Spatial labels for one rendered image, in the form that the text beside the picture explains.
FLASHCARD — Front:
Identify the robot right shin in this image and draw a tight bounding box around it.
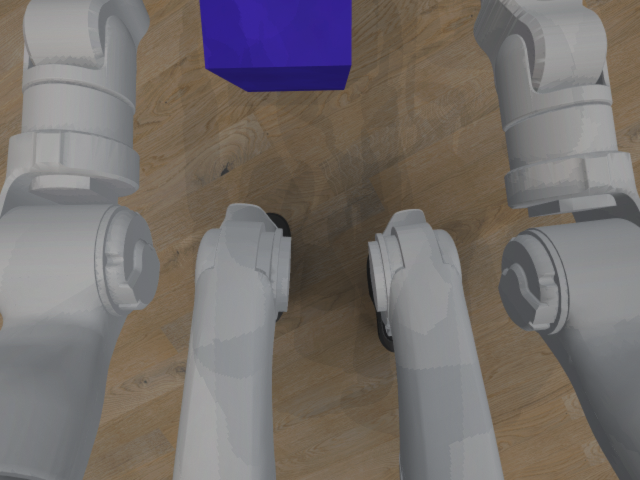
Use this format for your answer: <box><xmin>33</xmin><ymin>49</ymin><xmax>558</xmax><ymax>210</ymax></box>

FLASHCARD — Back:
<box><xmin>381</xmin><ymin>209</ymin><xmax>462</xmax><ymax>336</ymax></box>

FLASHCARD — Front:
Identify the robot right upper arm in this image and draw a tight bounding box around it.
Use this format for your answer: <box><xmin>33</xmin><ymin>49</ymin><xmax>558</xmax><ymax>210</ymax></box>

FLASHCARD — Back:
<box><xmin>498</xmin><ymin>218</ymin><xmax>640</xmax><ymax>480</ymax></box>

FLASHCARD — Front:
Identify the left robot forearm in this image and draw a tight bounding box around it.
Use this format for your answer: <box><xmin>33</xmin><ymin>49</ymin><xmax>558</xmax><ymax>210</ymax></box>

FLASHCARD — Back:
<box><xmin>0</xmin><ymin>0</ymin><xmax>150</xmax><ymax>219</ymax></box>

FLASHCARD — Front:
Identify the robot left upper arm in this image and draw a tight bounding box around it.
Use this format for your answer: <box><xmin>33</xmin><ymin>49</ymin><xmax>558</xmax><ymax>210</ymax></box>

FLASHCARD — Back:
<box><xmin>0</xmin><ymin>204</ymin><xmax>160</xmax><ymax>480</ymax></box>

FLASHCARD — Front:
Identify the carton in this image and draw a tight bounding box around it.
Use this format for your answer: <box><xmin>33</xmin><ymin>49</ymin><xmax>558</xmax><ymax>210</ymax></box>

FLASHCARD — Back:
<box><xmin>199</xmin><ymin>0</ymin><xmax>352</xmax><ymax>92</ymax></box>

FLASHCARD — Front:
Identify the right robot forearm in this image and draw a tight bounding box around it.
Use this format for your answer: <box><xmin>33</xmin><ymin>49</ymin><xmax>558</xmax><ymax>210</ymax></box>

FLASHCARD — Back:
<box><xmin>473</xmin><ymin>0</ymin><xmax>640</xmax><ymax>227</ymax></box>

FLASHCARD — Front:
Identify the right robot foot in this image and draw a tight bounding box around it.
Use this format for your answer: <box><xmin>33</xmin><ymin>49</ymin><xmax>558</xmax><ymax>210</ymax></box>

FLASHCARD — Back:
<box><xmin>367</xmin><ymin>255</ymin><xmax>394</xmax><ymax>352</ymax></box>

